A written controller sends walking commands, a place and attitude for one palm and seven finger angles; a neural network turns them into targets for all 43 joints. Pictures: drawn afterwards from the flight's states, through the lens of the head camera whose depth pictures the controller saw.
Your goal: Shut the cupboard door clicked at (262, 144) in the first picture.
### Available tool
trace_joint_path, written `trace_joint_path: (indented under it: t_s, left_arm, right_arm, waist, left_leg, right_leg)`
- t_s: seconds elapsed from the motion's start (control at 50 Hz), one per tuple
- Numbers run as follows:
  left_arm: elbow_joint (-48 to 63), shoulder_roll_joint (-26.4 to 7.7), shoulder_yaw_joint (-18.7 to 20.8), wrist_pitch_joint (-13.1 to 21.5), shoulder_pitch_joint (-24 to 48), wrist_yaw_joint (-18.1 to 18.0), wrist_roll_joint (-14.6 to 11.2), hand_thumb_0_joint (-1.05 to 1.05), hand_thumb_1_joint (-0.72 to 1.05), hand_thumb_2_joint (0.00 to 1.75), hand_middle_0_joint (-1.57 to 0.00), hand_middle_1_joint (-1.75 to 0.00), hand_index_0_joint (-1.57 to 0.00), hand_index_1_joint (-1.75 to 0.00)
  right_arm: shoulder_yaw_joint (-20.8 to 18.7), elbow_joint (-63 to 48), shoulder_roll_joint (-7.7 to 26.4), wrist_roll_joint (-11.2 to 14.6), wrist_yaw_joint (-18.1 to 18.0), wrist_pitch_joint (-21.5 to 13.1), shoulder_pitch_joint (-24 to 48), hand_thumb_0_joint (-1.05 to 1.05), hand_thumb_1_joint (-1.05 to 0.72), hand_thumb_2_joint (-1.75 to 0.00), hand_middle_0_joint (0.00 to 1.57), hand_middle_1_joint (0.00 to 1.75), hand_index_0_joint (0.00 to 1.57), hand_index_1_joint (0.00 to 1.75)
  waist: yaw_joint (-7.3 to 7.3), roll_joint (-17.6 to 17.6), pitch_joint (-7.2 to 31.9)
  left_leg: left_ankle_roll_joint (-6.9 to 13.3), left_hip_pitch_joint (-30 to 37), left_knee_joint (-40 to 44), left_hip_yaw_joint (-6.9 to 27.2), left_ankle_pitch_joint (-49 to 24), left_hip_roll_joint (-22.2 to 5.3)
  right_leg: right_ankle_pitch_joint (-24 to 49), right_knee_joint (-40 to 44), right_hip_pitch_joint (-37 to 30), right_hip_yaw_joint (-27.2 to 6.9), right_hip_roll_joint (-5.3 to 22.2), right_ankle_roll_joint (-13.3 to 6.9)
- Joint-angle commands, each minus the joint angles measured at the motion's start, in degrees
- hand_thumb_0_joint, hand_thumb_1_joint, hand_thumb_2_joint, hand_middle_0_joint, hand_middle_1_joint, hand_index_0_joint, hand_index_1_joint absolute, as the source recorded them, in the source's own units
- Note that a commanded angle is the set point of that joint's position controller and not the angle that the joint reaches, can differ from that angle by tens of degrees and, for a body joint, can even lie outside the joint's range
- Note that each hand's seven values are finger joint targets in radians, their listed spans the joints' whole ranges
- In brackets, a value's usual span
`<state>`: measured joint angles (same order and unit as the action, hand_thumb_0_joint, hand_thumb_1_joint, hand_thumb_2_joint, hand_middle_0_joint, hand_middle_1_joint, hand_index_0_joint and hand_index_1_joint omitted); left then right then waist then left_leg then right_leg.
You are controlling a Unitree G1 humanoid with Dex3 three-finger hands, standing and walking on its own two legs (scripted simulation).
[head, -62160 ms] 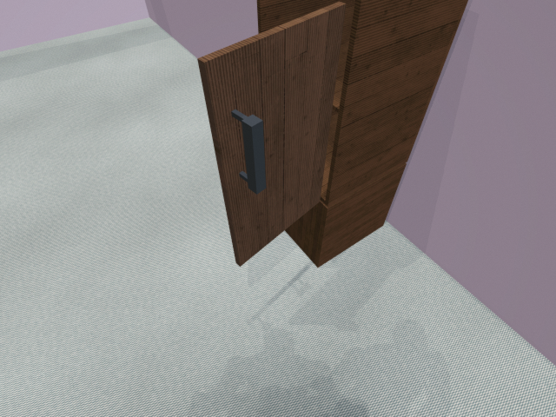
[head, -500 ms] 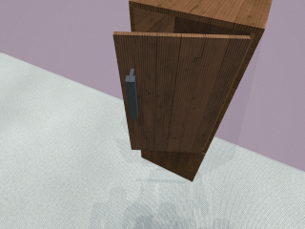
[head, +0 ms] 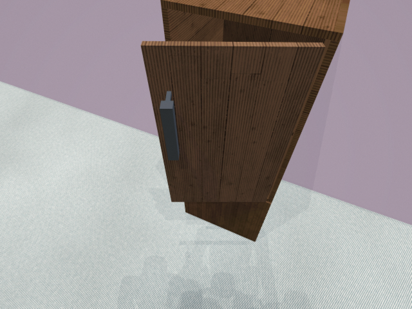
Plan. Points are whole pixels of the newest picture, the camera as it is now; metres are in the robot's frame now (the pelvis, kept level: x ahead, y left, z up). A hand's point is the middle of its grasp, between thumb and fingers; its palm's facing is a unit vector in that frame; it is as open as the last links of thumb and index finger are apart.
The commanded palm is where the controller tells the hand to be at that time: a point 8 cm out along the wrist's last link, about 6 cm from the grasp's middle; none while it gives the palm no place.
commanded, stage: look again from close up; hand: left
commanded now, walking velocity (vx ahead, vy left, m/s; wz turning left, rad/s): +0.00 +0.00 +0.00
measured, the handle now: (171, 127) +0.50 +0.10 +0.06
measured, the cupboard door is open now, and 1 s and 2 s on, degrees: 25 25 25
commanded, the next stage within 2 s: shuffle to correct the standing spot in 0.38 s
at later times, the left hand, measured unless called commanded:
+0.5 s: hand out of the picture +0.04 +0.18 -0.17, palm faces -0.03 -0.97 -0.23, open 7.4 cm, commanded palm none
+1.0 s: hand out of the picture +0.01 +0.11 -0.18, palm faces +0.03 -0.99 -0.16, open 7.4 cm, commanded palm none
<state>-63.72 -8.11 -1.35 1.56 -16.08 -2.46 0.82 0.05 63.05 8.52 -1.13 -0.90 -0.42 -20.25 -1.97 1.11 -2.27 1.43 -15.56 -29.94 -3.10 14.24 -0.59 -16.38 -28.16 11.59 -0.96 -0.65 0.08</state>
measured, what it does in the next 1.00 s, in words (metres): lifts its left foot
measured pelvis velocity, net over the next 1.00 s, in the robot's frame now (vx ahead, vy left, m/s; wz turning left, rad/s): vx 0.05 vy -0.05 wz -0.02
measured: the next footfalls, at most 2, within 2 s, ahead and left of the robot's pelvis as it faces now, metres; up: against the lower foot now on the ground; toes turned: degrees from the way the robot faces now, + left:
left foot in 1.06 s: +0.10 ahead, +0.04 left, +0.00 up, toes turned +4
right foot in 1.38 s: +0.11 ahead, -0.26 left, +0.00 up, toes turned -5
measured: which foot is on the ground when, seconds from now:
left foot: down 0.00-0.80, up 0.82-1.00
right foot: down 0.00-1.00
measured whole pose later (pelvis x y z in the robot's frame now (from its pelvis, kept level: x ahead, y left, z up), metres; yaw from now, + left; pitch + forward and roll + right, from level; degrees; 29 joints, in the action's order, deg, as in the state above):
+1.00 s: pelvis +0.05 -0.05 -0.01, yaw -1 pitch +1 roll -1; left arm -59.4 -8.8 1.6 -0.9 -21.8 -1.6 2.4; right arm -1.8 59.9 8.8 -0.9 -2.7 0.5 -11.9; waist 1.6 -2.2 -2.3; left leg 0.5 -22.9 -48.4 -4.9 26.9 -1.7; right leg -20.4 -28.8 9.5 -0.6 -5.6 -5.0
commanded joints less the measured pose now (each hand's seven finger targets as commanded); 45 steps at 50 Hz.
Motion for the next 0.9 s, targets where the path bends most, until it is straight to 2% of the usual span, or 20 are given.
trace_joint_path:
  t_s: [0.0, 0.02, 0.06, 0.14, 0.26, 0.46, 0.5, 0.54, 0.6, 0.66, 0.7, 0.72, 0.74, 0.76, 0.78, 0.8, 0.82, 0.84, 0.86, 0.88]
  left_arm:
    - [2.6, -5.3, 1.0, 0.6, -3.4, -0.2, 0.0, 0.00, 0.90, 0.90, -0.20, -0.30, -0.20, -0.30]
    - [2.6, -5.5, 1.2, 0.7, -3.4, -0.1, 0.1, 0.00, 0.90, 0.90, -0.20, -0.30, -0.20, -0.30]
    - [2.9, -5.7, 1.3, 0.7, -3.5, -0.1, 0.0, 0.00, 0.90, 0.90, -0.20, -0.30, -0.20, -0.30]
    - [3.4, -6.8, 1.5, 0.5, -2.9, -0.2, 0.1, 0.00, 0.90, 0.90, -0.20, -0.30, -0.20, -0.30]
    - [3.8, -9.1, 2.0, 0.6, -2.0, -0.1, 0.0, 0.00, 0.90, 0.90, -0.20, -0.30, -0.20, -0.30]
    - [4.0, -11.7, 2.3, 0.5, -0.3, 0.4, 0.1, 0.00, 0.90, 0.90, -0.20, -0.30, -0.20, -0.30]
    - [3.0, -8.9, 1.6, -0.2, -1.3, 0.5, 0.0, 0.00, 0.90, 0.90, -0.20, -0.30, -0.20, -0.30]
    - [3.0, -8.7, 1.9, -0.7, -2.0, 0.7, 0.3, 0.00, 0.90, 0.90, -0.20, -0.30, -0.20, -0.30]
    - [4.2, -8.7, 2.5, -1.6, -2.4, 1.4, 0.7, 0.00, 0.90, 0.90, -0.20, -0.30, -0.20, -0.30]
    - [5.7, -8.2, 3.2, -2.0, -3.3, 2.0, 1.1, 0.00, 0.90, 0.90, -0.20, -0.30, -0.20, -0.30]
    - [6.1, -7.9, 3.5, -2.0, -4.6, 2.3, 1.1, 0.00, 0.90, 0.90, -0.20, -0.30, -0.20, -0.30]
    - [6.0, -8.0, 3.7, -1.8, -5.7, 2.4, 1.0, 0.00, 0.90, 0.90, -0.20, -0.30, -0.20, -0.30]
    - [5.9, -8.6, 4.0, -1.7, -7.0, 2.3, 1.0, 0.00, 0.90, 0.90, -0.20, -0.30, -0.20, -0.30]
    - [5.7, -9.9, 4.4, -1.5, -8.3, 2.1, 1.1, 0.00, 0.90, 0.90, -0.20, -0.30, -0.20, -0.30]
    - [5.2, -11.6, 4.9, -1.4, -9.9, 1.8, 1.1, 0.00, 0.90, 0.90, -0.20, -0.30, -0.20, -0.30]
    - [5.0, -11.2, 5.0, -1.2, -11.9, 1.5, 1.1, 0.00, 0.90, 0.90, -0.20, -0.30, -0.20, -0.30]
    - [4.7, -10.5, 4.8, -1.4, -13.1, 1.1, 1.3, 0.00, 0.90, 0.90, -0.20, -0.30, -0.20, -0.30]
    - [5.0, -9.5, 4.9, -1.4, -11.9, 0.8, 1.5, 0.00, 0.90, 0.90, -0.20, -0.30, -0.20, -0.30]
    - [5.5, -9.4, 5.0, -1.3, -11.0, 0.5, 1.5, 0.00, 0.90, 0.90, -0.20, -0.30, -0.20, -0.30]
    - [5.9, -9.4, 5.0, -1.5, -10.4, 0.4, 1.6, 0.00, 0.90, 0.90, -0.20, -0.30, -0.20, -0.30]
  right_arm:
    - [-0.8, -4.8, 5.6, 0.1, -0.2, -1.6, -0.9, 0.00, -0.90, -0.90, 0.20, 0.30, 0.20, 0.30]
    - [-0.8, -4.9, 5.5, 0.0, -0.2, -1.8, -0.9, 0.00, -0.90, -0.90, 0.20, 0.30, 0.20, 0.30]
    - [-0.9, -4.9, 6.0, 0.2, -0.3, -1.9, -0.1, 0.00, -0.90, -0.90, 0.20, 0.30, 0.20, 0.30]
    - [-0.9, -4.2, 6.8, 0.3, -0.3, -2.0, 1.1, 0.00, -0.90, -0.90, 0.20, 0.30, 0.20, 0.30]
    - [-1.3, -4.0, 8.8, 0.3, -0.4, -2.2, 3.6, 0.00, -0.90, -0.90, 0.20, 0.30, 0.20, 0.30]
    - [-1.5, -3.8, 10.7, 0.4, -0.4, -2.0, 8.0, 0.00, -0.90, -0.90, 0.20, 0.30, 0.20, 0.30]
    - [-0.9, -3.0, 8.4, 0.2, -0.4, -1.6, 6.9, 0.00, -0.90, -0.90, 0.20, 0.30, 0.20, 0.30]
    - [-1.1, -2.9, 8.6, 0.0, -0.5, -1.2, 6.7, 0.00, -0.90, -0.90, 0.20, 0.30, 0.20, 0.30]
    - [-2.2, -3.6, 11.1, -0.3, -0.8, -0.7, 6.3, 0.00, -0.90, -0.90, 0.20, 0.30, 0.20, 0.30]
    - [-3.3, -4.6, 12.5, -0.5, -1.4, -0.5, 5.6, 0.00, -0.90, -0.90, 0.20, 0.30, 0.20, 0.30]
    - [-3.6, -5.2, 12.5, -0.5, -1.6, -0.4, 5.5, 0.00, -0.90, -0.90, 0.20, 0.30, 0.20, 0.30]
    - [-3.6, -5.4, 11.7, -0.5, -1.7, -0.4, 5.9, 0.00, -0.90, -0.90, 0.20, 0.30, 0.20, 0.30]
    - [-3.6, -5.8, 10.9, -0.5, -1.8, -0.4, 6.3, 0.00, -0.90, -0.90, 0.20, 0.30, 0.20, 0.30]
    - [-3.2, -6.4, 9.1, -0.3, -1.8, -0.5, 6.9, 0.00, -0.90, -0.90, 0.20, 0.30, 0.20, 0.30]
    - [-2.6, -7.2, 6.6, -0.2, -1.7, -0.6, 7.6, 0.00, -0.90, -0.90, 0.20, 0.30, 0.20, 0.30]
    - [-2.5, -8.0, 6.0, -0.1, -1.8, -0.6, 10.1, 0.00, -0.90, -0.90, 0.20, 0.30, 0.20, 0.30]
    - [-2.5, -8.4, 5.5, 0.0, -2.0, -0.7, 11.0, 0.00, -0.90, -0.90, 0.20, 0.30, 0.20, 0.30]
    - [-2.7, -8.0, 5.3, 0.1, -2.0, -0.9, 11.0, 0.00, -0.90, -0.90, 0.20, 0.30, 0.20, 0.30]
    - [-2.7, -7.8, 5.1, 0.3, -1.9, -1.0, 10.5, 0.00, -0.90, -0.90, 0.20, 0.30, 0.20, 0.30]
    - [-2.7, -7.8, 4.4, 0.3, -1.8, -0.9, 10.4, 0.00, -0.90, -0.90, 0.20, 0.30, 0.20, 0.30]
  waist:
    - [1.48, -0.7, -0.8]
    - [1.63, 0.3, -1.4]
    - [1.80, -1.9, -0.8]
    - [1.83, -3.7, -2.1]
    - [1.87, -2.5, 0.1]
    - [2.14, -1.9, 1.3]
    - [1.82, -1.7, 1.1]
    - [1.86, -0.8, -0.2]
    - [1.82, 2.3, -2.1]
    - [1.91, 4.0, -1.6]
    - [2.39, 4.5, -0.2]
    - [2.91, 2.7, 0.0]
    - [3.26, -0.6, 0.7]
    - [3.67, -7.6, 1.2]
    - [4.16, -15.0, 1.2]
    - [5.89, -15.7, 0.0]
    - [6.08, -12.8, -0.2]
    - [5.20, -9.2, 0.2]
    - [4.80, -6.7, 1.7]
    - [4.61, -6.9, 1.8]
  left_leg:
    - [1.1, -0.4, 7.2, 8.0, -0.4, -5.3]
    - [1.3, -0.9, 7.5, 7.8, -1.3, -5.3]
    - [1.3, 0.6, 7.4, 7.4, -2.9, -5.1]
    - [1.4, 1.7, 7.9, 6.8, -4.6, -5.0]
    - [1.3, 5.1, 7.4, 5.5, -8.8, -4.9]
    - [0.8, 7.0, 7.2, 4.5, -9.5, -5.3]
    - [0.5, 7.2, 7.8, 4.6, -7.0, -5.7]
    - [1.0, 5.9, 8.2, 5.5, -2.9, -6.4]
    - [2.7, 5.0, 10.9, 8.9, 3.4, -9.9]
    - [5.0, 5.4, 10.8, 12.3, 2.0, -13.4]
    - [5.2, 4.7, 8.3, 11.4, -1.6, -13.7]
    - [4.6, 3.1, 5.7, 9.4, -3.4, -12.5]
    - [3.2, 0.0, 1.5, 6.3, -2.6, -10.1]
    - [1.1, -4.1, -5.6, 0.6, 0.1, -5.9]
    - [-0.6, -10.3, -13.1, -3.6, 8.9, -1.1]
    - [-0.8, -15.3, -20.6, -1.8, 18.7, -0.2]
    - [-0.6, -17.6, -26.3, -0.5, 20.6, -0.7]
    - [-0.7, -18.4, -28.7, 0.0, 19.4, -1.2]
    - [-0.8, -17.8, -27.6, -0.2, 18.8, -1.3]
    - [-0.9, -16.6, -26.0, -1.1, 17.6, -1.1]
  right_leg:
    - [-0.8, 2.6, 4.1, -4.0, 4.2, -3.2]
    - [0.3, 2.3, 3.6, -3.7, 4.1, -3.1]
    - [1.7, 2.1, 3.9, -4.3, 4.3, -2.9]
    - [3.9, 2.4, 4.2, -4.8, 4.6, -2.5]
    - [8.7, 2.7, 3.0, -5.4, 5.2, -2.4]
    - [12.6, 4.4, 1.7, -6.4, 5.9, -2.5]
    - [9.0, 4.3, 2.2, -5.4, 5.2, -1.9]
    - [4.5, 3.4, 3.1, -4.5, 4.2, -2.1]
    - [-0.8, -0.4, 6.8, -1.8, 2.2, -2.1]
    - [-2.7, -3.9, 9.4, -0.1, 1.0, -2.0]
    - [-1.7, -3.4, 8.2, -0.3, 1.1, -2.2]
    - [1.0, -1.4, 6.1, -1.4, 1.7, -2.6]
    - [3.5, 1.3, 3.0, -4.7, 3.2, -3.2]
    - [8.3, 5.1, -0.9, -10.2, 6.5, -4.7]
    - [17.2, 8.3, -5.2, -17.1, 11.3, -7.4]
    - [29.4, 8.9, -7.0, -20.4, 14.2, -11.8]
    - [37.8, 7.6, -8.8, -20.2, 15.7, -14.9]
    - [43.9, 5.3, -10.4, -17.5, 14.2, -16.2]
    - [46.4, 3.9, -11.6, -14.9, 12.8, -16.1]
    - [45.8, 3.9, -10.7, -12.9, 11.8, -15.4]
